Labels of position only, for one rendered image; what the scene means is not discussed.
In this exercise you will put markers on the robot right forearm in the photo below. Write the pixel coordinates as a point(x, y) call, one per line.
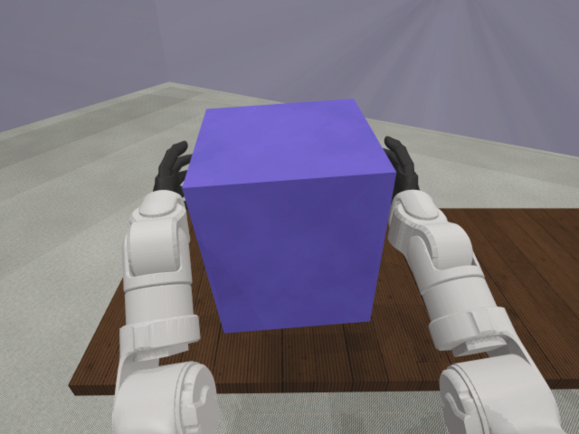
point(464, 315)

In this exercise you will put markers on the robot right upper arm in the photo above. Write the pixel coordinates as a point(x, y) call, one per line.
point(497, 395)

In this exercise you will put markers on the left robot hand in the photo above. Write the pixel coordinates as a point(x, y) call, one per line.
point(169, 178)

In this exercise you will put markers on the table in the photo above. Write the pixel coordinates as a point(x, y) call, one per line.
point(530, 260)

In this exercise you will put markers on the carton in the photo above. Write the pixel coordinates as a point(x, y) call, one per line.
point(290, 204)

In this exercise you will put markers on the robot left upper arm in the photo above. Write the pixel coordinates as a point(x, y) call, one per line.
point(178, 398)

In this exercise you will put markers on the right robot hand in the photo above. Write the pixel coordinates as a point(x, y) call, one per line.
point(406, 178)

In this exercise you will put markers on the robot left forearm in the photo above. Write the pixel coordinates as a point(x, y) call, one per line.
point(157, 275)

